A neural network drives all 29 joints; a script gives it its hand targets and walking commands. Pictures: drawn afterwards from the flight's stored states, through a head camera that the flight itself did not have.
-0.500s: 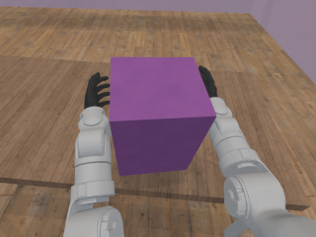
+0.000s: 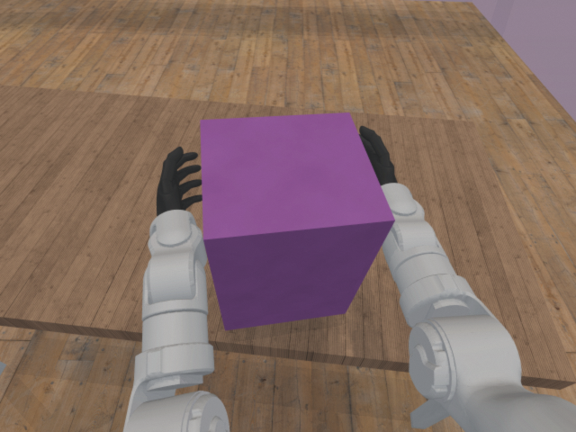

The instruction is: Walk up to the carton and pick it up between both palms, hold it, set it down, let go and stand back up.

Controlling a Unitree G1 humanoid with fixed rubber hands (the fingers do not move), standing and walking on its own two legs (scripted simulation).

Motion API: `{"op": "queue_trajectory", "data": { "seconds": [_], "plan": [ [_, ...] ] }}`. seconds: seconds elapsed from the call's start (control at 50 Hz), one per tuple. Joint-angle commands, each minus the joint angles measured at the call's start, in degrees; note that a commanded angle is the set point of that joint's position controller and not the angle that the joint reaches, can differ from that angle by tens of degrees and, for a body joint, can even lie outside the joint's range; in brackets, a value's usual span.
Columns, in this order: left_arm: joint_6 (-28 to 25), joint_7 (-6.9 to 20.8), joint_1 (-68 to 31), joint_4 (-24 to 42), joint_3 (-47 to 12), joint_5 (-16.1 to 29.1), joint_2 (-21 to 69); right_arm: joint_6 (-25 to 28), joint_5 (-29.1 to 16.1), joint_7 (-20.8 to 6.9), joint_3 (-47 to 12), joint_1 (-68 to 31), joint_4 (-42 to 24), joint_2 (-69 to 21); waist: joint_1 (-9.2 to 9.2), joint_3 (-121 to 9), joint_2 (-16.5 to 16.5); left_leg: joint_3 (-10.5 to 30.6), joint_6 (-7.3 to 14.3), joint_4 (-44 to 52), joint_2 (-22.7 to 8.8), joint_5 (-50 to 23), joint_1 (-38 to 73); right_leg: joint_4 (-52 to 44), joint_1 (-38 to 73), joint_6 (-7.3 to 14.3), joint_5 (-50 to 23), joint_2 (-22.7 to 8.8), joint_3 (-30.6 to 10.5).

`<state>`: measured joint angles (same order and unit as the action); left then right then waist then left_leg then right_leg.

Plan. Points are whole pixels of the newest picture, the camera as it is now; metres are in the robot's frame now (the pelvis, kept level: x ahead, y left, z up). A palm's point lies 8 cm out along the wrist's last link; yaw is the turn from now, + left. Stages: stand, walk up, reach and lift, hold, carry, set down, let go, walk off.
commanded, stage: set down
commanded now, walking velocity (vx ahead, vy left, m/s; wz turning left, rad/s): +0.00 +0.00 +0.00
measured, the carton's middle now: (282, 229) +0.37 +0.04 +0.08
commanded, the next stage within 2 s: none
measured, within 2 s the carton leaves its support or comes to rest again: rests again in 1.72 s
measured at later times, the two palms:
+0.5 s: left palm (177, 214) +0.35 +0.17 +0.12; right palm (379, 186) +0.43 -0.10 +0.11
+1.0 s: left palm (183, 223) +0.36 +0.17 +0.10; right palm (379, 195) +0.43 -0.11 +0.10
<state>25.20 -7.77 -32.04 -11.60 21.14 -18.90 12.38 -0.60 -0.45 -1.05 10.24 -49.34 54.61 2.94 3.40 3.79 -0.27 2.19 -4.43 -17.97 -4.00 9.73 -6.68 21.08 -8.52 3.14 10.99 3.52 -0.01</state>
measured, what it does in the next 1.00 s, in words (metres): stands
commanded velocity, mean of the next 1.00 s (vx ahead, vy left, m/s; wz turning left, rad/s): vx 0.00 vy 0.00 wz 0.00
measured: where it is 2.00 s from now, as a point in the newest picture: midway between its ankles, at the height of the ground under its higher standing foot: outside the picture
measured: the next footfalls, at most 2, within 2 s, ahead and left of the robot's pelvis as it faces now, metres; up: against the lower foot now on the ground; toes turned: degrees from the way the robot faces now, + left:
none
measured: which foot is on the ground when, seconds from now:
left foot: down 0.00-1.00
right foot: down 0.00-1.00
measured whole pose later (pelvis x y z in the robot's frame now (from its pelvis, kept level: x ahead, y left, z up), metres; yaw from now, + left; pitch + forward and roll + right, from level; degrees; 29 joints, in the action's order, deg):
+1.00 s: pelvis +0.00 +0.00 +0.00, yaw +0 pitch -1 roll +0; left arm 17.9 -7.9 -31.2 -16.9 23.5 -19.4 14.4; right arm 3.4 5.3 -3.2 14.8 -47.8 56.8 2.4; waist 3.7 5.0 0.0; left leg 1.9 -4.3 -17.7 -4.0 9.7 -6.9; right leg 21.1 -8.8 3.1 11.0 3.5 0.0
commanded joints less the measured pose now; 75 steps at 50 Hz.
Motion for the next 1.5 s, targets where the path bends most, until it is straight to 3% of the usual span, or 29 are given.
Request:
{"op": "queue_trajectory", "data": {
  "seconds": [0.0,0.24,1.04,1.48],
  "plan": [
    [-4.99,1.59,-25.9,1.73,-13.67,-3.58,23.37,5.15,3.25,-5.6,-10.47,-25.91,-2.73,-21.44,7.42,-28.42,0.39,-6.49,3.0,-0.33,3.4,-22.74,4.11,-3.9,3.28,-3.08,-16.45,0.07,4.13],
    [-5.49,1.66,-25.45,-1.22,-10.94,-4.51,22.99,4.93,4.73,-6.25,-7.76,-24.9,-1.07,-21.19,7.34,-25.72,-0.18,-7.03,3.74,1.1,3.6,-19.03,2.13,-4.74,3.38,-2.91,-11.98,0.08,3.83],
    [-13.03,1.7,-20.94,-7.97,-6.44,-6.52,23.82,8.86,9.81,-7.83,-4.04,-19.43,1.89,-23.66,7.83,-25.75,-1.41,-8.19,4.88,1.24,3.76,-18.99,-3.38,-3.69,4.68,-2.79,-14.3,-0.16,3.5],
    [-19.25,2.03,-17.1,-11.54,-5.52,-6.73,24.43,13.39,11.88,-7.65,-4.07,-17.32,4.19,-24.59,8.09,-28.94,-2.41,-8.61,4.92,-0.2,3.84,-22.32,-6.37,-2.17,6.03,-2.64,-20.53,-0.17,3.24]
  ]
}}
